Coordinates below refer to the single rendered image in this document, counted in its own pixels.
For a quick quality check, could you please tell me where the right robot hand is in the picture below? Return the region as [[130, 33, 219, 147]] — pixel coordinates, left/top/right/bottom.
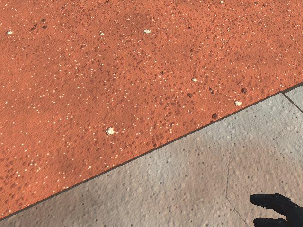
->
[[246, 193, 303, 227]]

